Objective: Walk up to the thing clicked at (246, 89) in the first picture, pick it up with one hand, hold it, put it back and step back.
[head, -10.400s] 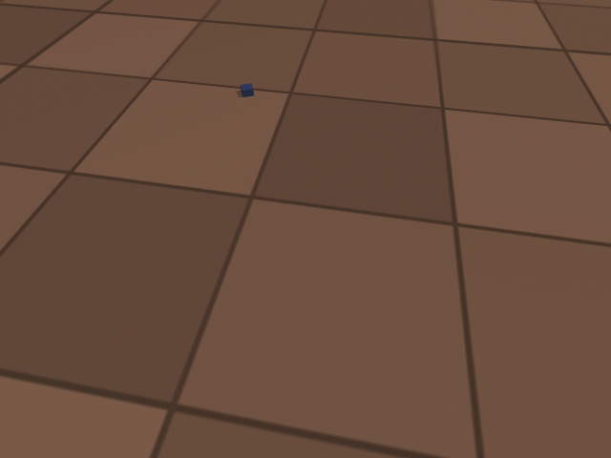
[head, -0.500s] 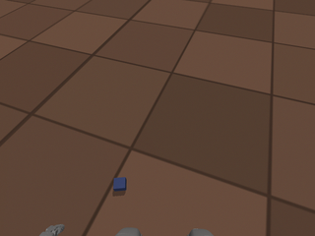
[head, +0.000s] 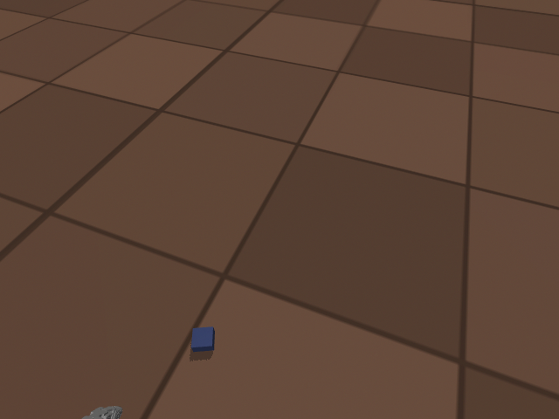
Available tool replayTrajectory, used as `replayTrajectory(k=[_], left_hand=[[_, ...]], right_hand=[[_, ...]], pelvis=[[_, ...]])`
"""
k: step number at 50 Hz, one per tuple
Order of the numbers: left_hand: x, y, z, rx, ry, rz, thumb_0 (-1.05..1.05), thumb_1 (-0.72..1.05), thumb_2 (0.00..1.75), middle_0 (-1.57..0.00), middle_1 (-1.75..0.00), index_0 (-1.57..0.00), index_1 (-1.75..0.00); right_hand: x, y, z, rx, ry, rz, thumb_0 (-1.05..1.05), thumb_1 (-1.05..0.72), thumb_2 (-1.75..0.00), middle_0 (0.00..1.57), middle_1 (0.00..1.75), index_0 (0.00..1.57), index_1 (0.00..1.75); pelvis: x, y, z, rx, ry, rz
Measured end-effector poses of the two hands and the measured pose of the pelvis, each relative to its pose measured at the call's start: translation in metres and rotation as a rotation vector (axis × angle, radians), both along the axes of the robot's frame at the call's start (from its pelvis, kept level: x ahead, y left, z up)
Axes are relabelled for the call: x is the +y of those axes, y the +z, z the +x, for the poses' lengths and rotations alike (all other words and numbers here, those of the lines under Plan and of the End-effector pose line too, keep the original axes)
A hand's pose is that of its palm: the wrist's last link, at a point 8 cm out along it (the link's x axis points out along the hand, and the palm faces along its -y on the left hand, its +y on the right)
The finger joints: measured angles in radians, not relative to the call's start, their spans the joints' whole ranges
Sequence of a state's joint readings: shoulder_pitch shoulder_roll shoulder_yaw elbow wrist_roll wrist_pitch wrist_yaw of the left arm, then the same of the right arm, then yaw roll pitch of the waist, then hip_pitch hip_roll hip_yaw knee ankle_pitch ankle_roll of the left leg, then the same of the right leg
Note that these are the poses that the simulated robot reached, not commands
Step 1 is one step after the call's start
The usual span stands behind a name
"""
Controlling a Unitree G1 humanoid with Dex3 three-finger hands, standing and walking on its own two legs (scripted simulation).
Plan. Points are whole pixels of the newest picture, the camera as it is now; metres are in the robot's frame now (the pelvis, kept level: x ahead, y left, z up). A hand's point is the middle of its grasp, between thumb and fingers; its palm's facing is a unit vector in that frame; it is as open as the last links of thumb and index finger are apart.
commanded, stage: stand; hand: left
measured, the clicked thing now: (203, 339) +0.49 +0.29 -0.75
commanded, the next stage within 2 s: walk up in 1.86 s
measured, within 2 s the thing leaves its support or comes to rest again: neither
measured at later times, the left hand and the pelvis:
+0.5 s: hand out of the picture +0.08 +0.27 -0.15, palm faces -0.02 -0.94 -0.35, open 7.4 cm; pelvis +0.01 +0.01 +0.00, yaw +0 degrees
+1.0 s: hand out of the picture +0.11 +0.26 -0.15, palm faces -0.01 -0.94 -0.34, open 7.4 cm; pelvis +0.03 +0.00 +0.00, yaw +1 degrees
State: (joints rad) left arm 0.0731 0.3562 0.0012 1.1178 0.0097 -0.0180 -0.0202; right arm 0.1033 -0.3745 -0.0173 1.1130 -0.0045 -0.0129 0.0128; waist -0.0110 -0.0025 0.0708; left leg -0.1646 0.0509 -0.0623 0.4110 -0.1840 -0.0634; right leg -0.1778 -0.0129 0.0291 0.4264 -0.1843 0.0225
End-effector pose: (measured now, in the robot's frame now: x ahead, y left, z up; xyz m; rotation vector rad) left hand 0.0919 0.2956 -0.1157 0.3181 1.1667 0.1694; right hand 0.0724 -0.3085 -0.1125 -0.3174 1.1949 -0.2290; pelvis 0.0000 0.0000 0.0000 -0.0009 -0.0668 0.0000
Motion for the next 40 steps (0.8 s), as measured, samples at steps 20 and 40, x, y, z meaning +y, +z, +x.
replayTrajectory(k=[20,40], left_hand=[[0.014,0.001,-0.019,0.071,0.038,0.02,0.01,0.91,0.9,-0.2,-0.3,-0.2,-0.3],[0.008,0.001,-0.002,0.065,0.044,0.011,0.01,0.91,0.9,-0.2,-0.3,-0.2,-0.3]], right_hand=[[0.018,-0.008,-0.001,0.056,0.017,0.035,0.01,-0.9,-0.9,0.21,0.3,0.21,0.3],[0.016,-0.005,0.036,0.026,0.047,0.024,0.0,-0.9,-0.9,0.21,0.3,0.21,0.3]], pelvis=[[0.005,0.002,0.005,0.027,0.004,-0.001],[0.003,0.003,0.021,0.037,0.013,-0.001]])
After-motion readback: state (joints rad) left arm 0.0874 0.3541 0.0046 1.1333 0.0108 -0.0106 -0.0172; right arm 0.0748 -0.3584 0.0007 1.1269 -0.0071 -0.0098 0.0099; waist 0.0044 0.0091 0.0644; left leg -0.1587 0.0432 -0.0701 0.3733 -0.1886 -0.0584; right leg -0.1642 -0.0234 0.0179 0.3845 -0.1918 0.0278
